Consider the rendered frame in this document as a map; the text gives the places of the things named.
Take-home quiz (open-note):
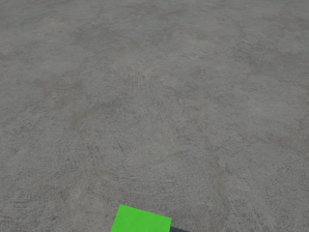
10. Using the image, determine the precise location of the carton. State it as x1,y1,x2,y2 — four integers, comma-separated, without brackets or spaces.
110,204,172,232

